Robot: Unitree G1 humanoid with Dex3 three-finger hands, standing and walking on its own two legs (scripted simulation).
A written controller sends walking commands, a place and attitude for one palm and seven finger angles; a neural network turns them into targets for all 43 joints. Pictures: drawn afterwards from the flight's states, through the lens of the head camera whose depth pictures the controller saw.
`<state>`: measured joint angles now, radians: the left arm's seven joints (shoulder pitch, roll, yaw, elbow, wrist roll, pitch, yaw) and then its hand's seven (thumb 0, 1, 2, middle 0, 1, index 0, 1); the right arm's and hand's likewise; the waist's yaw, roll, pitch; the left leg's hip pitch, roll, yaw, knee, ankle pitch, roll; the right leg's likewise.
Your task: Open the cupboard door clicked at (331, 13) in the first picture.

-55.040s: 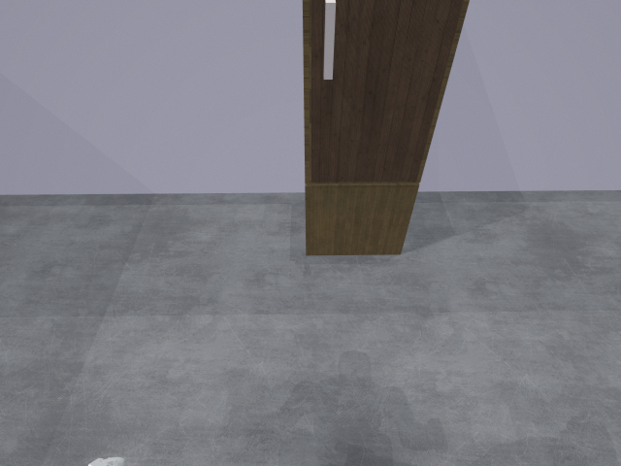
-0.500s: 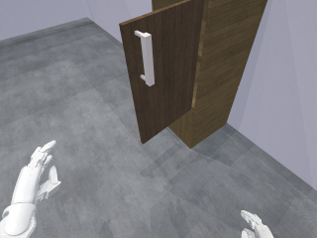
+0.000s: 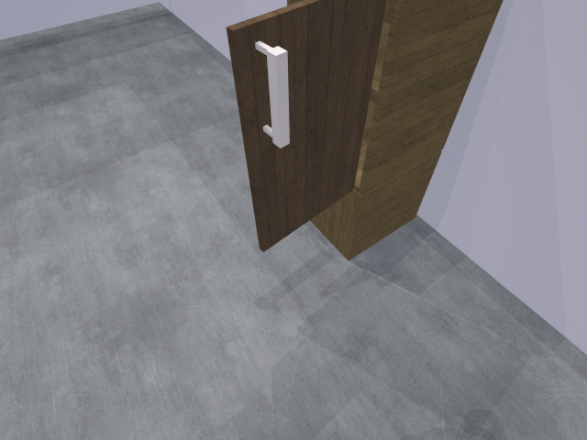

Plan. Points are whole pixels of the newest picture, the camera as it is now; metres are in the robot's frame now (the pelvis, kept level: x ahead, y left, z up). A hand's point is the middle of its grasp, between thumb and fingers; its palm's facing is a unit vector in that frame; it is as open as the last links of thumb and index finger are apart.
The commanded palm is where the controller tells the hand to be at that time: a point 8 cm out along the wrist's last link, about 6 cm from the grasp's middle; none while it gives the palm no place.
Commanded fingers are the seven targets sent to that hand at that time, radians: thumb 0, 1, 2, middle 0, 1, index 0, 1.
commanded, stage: let the arm hang, fingers relaxed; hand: left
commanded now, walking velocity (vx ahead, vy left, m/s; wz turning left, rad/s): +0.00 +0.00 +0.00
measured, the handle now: (271, 97) +0.63 +0.08 +0.13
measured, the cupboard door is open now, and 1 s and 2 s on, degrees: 96 96 96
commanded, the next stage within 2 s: look to check the result in 0.50 s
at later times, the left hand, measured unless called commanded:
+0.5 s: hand out of the picture +0.10 +0.21 -0.15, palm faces -0.01 -0.95 -0.31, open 7.4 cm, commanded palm none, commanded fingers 0.00 0.90 0.90 -0.20 -0.30 -0.20 -0.30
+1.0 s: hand out of the picture +0.10 +0.22 -0.15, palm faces -0.01 -0.94 -0.34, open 7.4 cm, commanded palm none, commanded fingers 0.00 0.90 0.90 -0.20 -0.30 -0.20 -0.30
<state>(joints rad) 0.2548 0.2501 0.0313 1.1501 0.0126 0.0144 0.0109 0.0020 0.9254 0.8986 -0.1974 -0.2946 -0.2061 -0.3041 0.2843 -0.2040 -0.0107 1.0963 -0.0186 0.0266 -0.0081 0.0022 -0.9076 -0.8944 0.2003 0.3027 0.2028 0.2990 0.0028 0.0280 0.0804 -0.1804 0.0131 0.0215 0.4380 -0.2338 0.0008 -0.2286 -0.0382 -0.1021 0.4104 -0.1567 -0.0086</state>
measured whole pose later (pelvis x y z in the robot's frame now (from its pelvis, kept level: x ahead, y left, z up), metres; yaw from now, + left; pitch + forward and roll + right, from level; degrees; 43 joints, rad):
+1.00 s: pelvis +0.03 -0.02 +0.01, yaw +0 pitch -1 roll +0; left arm 0.10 0.30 0.02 1.15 0.01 -0.02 0.00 0.01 0.90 0.90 -0.20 -0.29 -0.21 -0.30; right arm 0.13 -0.32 -0.01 1.12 -0.02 0.01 0.00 0.00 -0.91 -0.89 0.20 0.30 0.20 0.30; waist 0.00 0.04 0.07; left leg -0.08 0.04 0.01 0.30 -0.20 -0.03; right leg -0.15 0.00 -0.11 0.32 -0.15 -0.04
